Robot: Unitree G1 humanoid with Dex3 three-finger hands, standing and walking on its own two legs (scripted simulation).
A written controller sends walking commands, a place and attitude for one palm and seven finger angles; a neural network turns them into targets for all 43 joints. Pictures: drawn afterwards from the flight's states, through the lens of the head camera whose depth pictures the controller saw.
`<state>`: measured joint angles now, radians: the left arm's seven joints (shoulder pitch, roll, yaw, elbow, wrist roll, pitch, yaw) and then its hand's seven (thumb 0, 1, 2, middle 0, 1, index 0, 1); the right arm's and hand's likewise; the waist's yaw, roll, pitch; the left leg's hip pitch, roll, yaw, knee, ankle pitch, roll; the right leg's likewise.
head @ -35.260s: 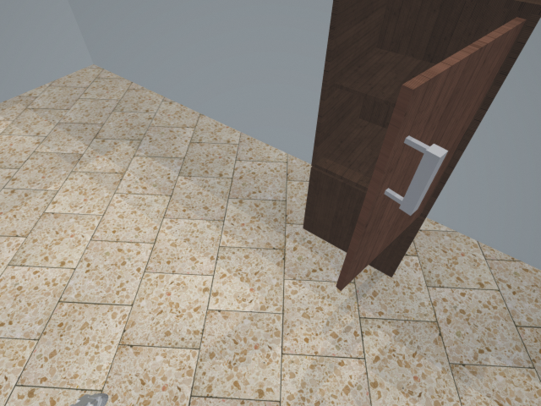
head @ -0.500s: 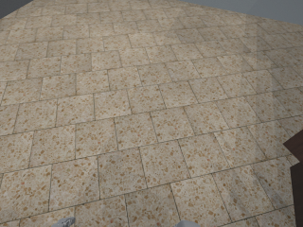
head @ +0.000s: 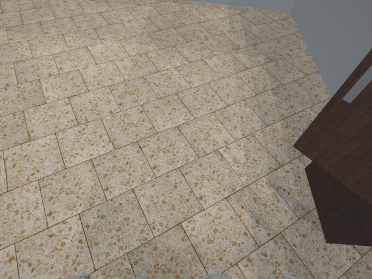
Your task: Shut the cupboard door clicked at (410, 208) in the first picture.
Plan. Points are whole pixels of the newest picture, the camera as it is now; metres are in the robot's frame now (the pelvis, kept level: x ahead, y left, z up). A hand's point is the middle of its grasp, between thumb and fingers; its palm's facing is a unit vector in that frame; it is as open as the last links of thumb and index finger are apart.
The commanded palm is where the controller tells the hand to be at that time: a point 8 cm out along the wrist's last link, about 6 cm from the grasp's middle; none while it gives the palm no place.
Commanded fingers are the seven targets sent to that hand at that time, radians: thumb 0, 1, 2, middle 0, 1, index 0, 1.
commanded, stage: turn to face it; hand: left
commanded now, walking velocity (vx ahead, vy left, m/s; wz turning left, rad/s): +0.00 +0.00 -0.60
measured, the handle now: (366, 78) +0.65 -0.48 +0.09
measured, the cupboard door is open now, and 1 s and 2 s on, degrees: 45 45 45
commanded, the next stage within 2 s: take the last steps up to it in 1.08 s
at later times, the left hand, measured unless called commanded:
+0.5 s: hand (130, 269) +0.16 +0.13 -0.15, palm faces -0.29 -0.92 -0.27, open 7.4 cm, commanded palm none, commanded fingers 0.00 0.90 0.90 -0.20 -0.30 -0.20 -0.30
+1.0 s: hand (155, 236) +0.23 +0.09 -0.15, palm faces -0.53 -0.81 -0.24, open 7.4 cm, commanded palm none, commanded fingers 0.00 0.90 0.90 -0.20 -0.30 -0.20 -0.30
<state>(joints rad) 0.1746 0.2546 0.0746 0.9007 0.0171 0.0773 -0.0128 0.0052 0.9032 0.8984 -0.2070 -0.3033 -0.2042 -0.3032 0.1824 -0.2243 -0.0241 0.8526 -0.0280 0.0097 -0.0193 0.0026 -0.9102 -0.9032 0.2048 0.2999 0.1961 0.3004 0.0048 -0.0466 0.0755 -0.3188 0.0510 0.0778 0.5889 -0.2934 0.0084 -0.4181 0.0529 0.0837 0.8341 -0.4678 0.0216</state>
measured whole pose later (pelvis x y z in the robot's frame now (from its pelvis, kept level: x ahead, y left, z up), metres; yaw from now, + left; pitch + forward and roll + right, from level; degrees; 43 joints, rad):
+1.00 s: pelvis +0.02 -0.03 +0.00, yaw -33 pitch +1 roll -2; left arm 0.12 0.25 0.07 0.90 0.02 0.07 -0.03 0.01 0.91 0.90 -0.20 -0.30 -0.20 -0.30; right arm 0.26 -0.23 -0.03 0.91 -0.04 0.02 -0.02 0.00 -0.91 -0.90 0.21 0.30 0.20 0.30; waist -0.02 0.03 0.09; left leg -0.25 0.15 0.18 0.56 -0.31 -0.03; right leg -0.31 -0.01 -0.06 0.67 -0.35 0.02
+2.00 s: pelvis +0.12 -0.21 +0.01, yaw -42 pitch +1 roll -1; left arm 0.19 0.16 0.06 1.04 0.02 -0.05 0.02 -0.02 0.95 0.90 -0.21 -0.30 -0.20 -0.30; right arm 0.32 -0.16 -0.05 1.06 -0.03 0.00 0.00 0.01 -0.91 -0.90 0.20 0.30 0.19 0.30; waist -0.04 0.03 0.04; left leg -0.47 0.11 0.07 0.99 -0.34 -0.02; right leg -0.21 0.01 -0.14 0.39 -0.20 -0.06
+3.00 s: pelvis +0.20 -0.23 +0.00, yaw -44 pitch -2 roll +1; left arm 0.21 0.20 0.00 0.99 0.02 0.02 0.04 0.00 0.91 0.90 -0.21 -0.30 -0.20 -0.30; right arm 0.25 -0.18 -0.01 0.93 -0.02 0.01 -0.02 0.00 -0.92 -0.90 0.20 0.30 0.19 0.30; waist 0.00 0.02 0.06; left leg -0.25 -0.03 0.11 0.59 -0.32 0.06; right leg -0.28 -0.04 0.02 0.62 -0.31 0.00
